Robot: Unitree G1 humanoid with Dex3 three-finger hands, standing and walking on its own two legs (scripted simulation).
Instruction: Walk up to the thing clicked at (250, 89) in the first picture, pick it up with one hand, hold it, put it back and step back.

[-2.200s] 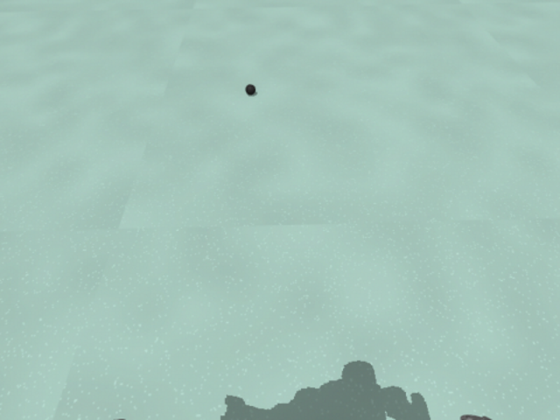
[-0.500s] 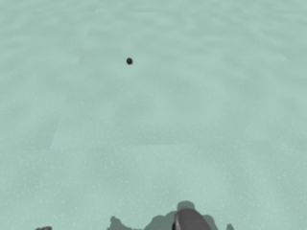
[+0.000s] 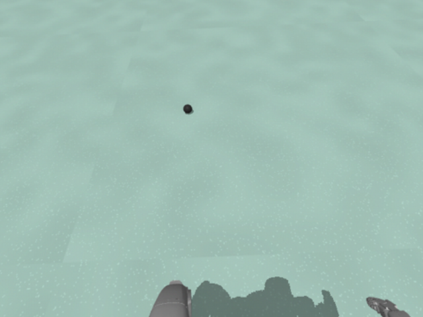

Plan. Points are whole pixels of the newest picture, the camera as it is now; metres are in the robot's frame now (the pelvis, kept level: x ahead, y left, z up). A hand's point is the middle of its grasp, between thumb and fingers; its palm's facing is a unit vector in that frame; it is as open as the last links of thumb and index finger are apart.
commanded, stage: walk up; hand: left
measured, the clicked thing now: (187, 108) +1.55 +0.25 -0.74
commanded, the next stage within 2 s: none
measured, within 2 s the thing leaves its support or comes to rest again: neither
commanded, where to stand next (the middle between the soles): +1.21 -0.01 m, yaw +0 degrees
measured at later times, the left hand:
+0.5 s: hand (118, 200) +0.41 +0.30 -0.14, palm faces -0.12 -0.94 -0.32, open 7.4 cm
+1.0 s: hand (135, 155) +0.57 +0.28 -0.14, palm faces +0.00 -0.93 -0.38, open 7.4 cm
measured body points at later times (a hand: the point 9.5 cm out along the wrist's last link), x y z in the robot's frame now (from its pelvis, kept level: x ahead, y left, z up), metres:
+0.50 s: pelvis +0.30 +0.04 +0.00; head +0.33 +0.05 +0.45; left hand +0.42 +0.35 -0.12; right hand +0.31 -0.28 -0.11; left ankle +0.22 +0.15 -0.74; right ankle +0.44 -0.12 -0.70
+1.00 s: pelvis +0.54 +0.01 +0.00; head +0.56 +0.00 +0.45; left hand +0.57 +0.33 -0.11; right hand +0.64 -0.31 -0.11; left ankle +0.69 +0.15 -0.71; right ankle +0.48 -0.09 -0.74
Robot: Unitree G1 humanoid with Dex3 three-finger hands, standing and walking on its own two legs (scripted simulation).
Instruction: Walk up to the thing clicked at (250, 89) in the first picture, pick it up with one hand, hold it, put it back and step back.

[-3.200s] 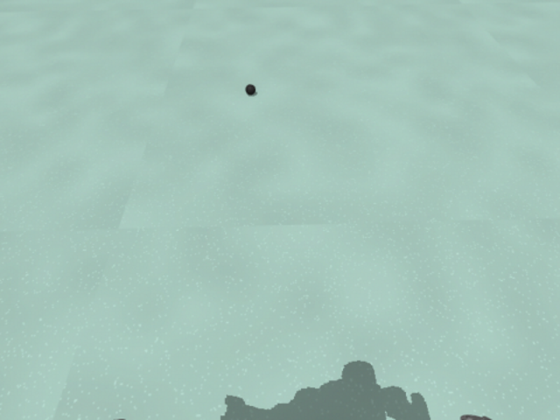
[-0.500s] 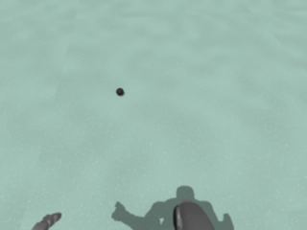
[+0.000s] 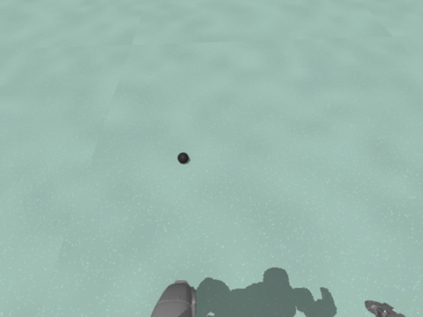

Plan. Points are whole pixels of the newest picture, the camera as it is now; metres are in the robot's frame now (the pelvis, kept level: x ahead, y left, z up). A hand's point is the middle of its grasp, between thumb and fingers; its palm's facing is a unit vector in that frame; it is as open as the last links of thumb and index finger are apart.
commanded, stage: walk up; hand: left
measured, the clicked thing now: (183, 157) +1.01 +0.25 -0.74
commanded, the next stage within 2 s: none
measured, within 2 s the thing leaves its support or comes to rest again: neither
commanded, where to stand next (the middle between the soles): +0.67 -0.02 m, yaw +0 degrees
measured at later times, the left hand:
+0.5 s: hand (109, 241) +0.28 +0.29 -0.14, palm faces -0.09 -0.93 -0.35, open 7.4 cm
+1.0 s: hand (136, 197) +0.40 +0.25 -0.13, palm faces +0.01 -0.93 -0.38, open 7.4 cm
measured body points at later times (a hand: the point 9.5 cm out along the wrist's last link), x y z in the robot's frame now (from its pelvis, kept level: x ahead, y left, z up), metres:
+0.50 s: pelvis +0.20 +0.01 +0.00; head +0.21 +0.01 +0.45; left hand +0.28 +0.33 -0.11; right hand +0.23 -0.32 -0.11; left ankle +0.17 +0.13 -0.74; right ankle +0.33 -0.15 -0.71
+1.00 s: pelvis +0.37 -0.03 +0.00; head +0.38 -0.03 +0.45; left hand +0.40 +0.29 -0.11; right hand +0.44 -0.35 -0.12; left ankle +0.49 +0.12 -0.71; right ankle +0.34 -0.14 -0.74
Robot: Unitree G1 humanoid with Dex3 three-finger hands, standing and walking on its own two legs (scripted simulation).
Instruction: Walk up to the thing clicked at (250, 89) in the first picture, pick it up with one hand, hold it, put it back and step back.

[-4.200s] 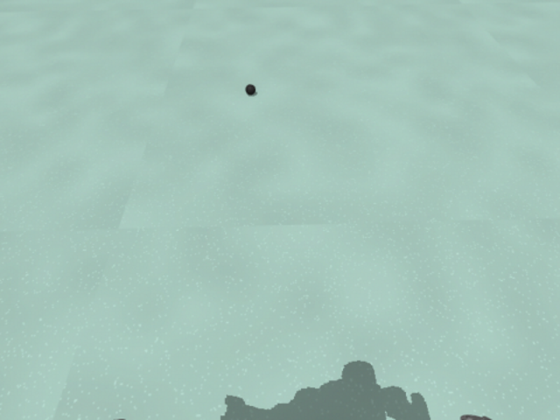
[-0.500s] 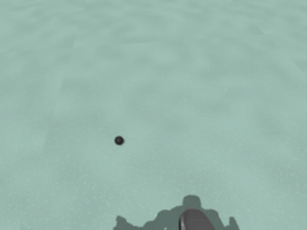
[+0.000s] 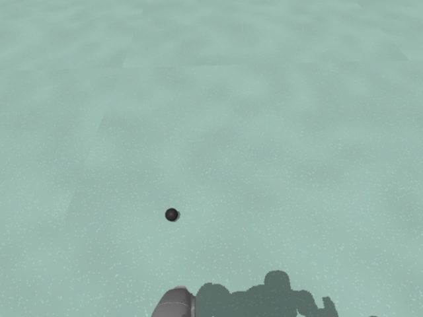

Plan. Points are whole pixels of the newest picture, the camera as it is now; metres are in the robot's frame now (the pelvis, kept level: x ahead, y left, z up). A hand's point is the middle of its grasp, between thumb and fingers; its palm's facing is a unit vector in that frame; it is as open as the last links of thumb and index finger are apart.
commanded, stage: walk up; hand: left
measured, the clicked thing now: (171, 214) +0.64 +0.27 -0.74
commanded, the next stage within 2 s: none
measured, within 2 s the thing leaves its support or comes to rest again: neither
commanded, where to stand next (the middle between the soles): +0.31 +0.01 m, yaw -1 degrees
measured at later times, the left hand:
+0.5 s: hand (98, 276) +0.20 +0.29 -0.13, palm faces -0.08 -0.91 -0.41, open 7.4 cm
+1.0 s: hand (124, 243) +0.29 +0.26 -0.17, palm faces -0.01 -0.93 -0.36, open 7.4 cm
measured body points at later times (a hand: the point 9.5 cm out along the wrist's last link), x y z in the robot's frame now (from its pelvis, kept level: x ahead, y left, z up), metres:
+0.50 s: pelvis +0.15 +0.00 -0.01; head +0.16 -0.01 +0.44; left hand +0.21 +0.34 -0.11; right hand +0.18 -0.32 -0.12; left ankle +0.13 +0.14 -0.74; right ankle +0.24 -0.14 -0.73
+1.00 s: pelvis +0.19 +0.00 -0.02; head +0.22 +0.01 +0.43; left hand +0.29 +0.31 -0.14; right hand +0.27 -0.31 -0.14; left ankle +0.26 +0.13 -0.74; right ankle +0.24 -0.13 -0.73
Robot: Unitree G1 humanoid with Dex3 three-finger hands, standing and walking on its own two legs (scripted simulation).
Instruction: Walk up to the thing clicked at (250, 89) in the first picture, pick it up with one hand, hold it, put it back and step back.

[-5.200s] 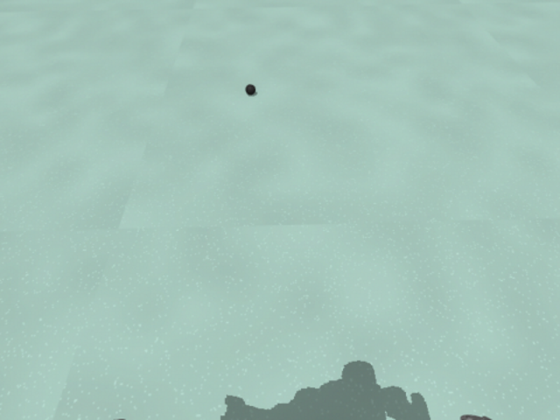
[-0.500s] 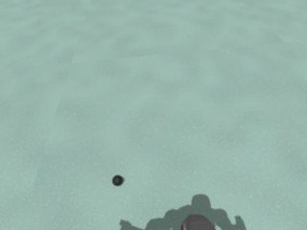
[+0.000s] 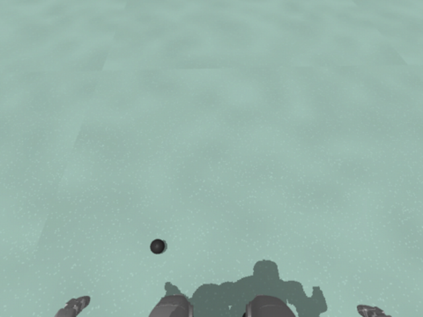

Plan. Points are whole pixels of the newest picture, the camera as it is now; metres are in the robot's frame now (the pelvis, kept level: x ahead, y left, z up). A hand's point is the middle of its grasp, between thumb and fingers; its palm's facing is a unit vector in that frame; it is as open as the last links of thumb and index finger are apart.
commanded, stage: walk up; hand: left
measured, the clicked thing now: (157, 246) +0.45 +0.27 -0.72
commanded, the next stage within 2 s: stand in 1.58 s
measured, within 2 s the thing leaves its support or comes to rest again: neither
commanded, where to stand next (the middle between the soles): +0.11 +0.01 m, yaw +0 degrees
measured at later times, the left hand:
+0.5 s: hand out of the picture +0.06 +0.27 -0.13, palm faces +0.02 -0.93 -0.37, open 7.4 cm
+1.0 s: hand (95, 309) +0.14 +0.26 -0.13, palm faces +0.00 -0.94 -0.33, open 7.4 cm
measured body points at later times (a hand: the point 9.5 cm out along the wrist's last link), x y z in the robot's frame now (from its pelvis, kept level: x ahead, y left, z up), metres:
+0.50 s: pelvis +0.02 +0.00 +0.02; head +0.03 -0.01 +0.47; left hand +0.06 +0.32 -0.10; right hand +0.13 -0.29 -0.11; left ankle +0.06 +0.13 -0.72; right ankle +0.05 -0.13 -0.72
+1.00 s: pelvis +0.04 +0.01 +0.03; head +0.05 +0.01 +0.48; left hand +0.14 +0.30 -0.10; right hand +0.12 -0.30 -0.10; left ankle +0.06 +0.13 -0.72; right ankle +0.05 -0.13 -0.72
